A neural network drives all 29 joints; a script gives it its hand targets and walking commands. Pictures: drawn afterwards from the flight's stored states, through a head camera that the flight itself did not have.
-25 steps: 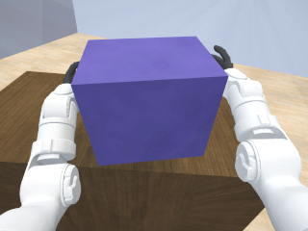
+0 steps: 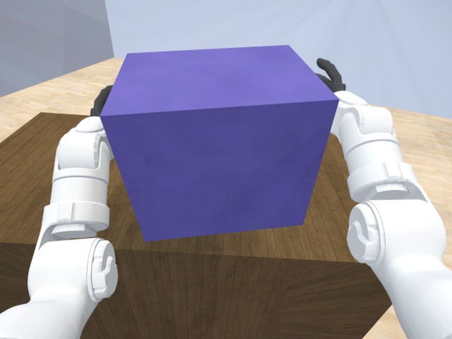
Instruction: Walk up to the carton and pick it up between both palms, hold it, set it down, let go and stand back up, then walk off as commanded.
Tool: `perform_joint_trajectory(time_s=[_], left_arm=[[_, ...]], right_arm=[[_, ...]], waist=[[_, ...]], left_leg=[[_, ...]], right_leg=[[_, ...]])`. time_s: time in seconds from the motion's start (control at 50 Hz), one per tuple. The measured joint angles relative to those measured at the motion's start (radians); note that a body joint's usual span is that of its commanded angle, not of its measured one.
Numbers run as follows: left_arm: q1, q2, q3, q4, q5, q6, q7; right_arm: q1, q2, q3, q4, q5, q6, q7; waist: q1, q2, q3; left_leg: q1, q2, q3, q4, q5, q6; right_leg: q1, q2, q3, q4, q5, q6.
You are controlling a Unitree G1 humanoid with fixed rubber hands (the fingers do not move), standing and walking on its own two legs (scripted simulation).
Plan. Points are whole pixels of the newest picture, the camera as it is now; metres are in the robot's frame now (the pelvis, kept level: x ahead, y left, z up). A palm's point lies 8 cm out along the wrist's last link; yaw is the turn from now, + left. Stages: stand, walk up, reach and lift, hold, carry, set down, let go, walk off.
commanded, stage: hold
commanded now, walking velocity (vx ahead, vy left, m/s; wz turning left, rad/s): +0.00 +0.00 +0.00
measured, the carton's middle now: (217, 141) +0.39 +0.03 +0.22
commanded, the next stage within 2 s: none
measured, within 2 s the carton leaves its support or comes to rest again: neither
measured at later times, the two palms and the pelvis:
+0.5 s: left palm (103, 123) +0.36 +0.22 +0.26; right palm (335, 97) +0.39 -0.16 +0.32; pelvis +0.00 +0.00 +0.00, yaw +0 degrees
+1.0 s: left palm (104, 120) +0.36 +0.22 +0.26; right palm (337, 92) +0.39 -0.16 +0.32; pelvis +0.00 +0.00 +0.00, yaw +0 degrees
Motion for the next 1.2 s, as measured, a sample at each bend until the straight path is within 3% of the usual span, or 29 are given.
perform_joint_trajectory(time_s=[0.42, 1.2], left_arm=[[-0.005, 0.0, -0.004, -0.017, 0.0, 0.039, -0.013], [-0.016, 0.0, -0.004, -0.018, 0.0, 0.051, -0.02]], right_arm=[[-0.023, -0.011, 0.0, -0.023, 0.014, 0.066, -0.024], [-0.044, -0.024, 0.011, -0.023, 0.03, 0.089, -0.038]], waist=[[0.0, 0.012, -0.015], [0.0, 0.015, -0.018]], left_leg=[[0.0, 0.0, 0.0, 0.0, 0.0, 0.0], [0.0, 0.0, 0.0, 0.0, -0.007, 0.0]], right_leg=[[0.0, 0.0, 0.0, 0.0, 0.0, 0.0], [0.0, 0.0, 0.0, 0.0, -0.007, 0.0]])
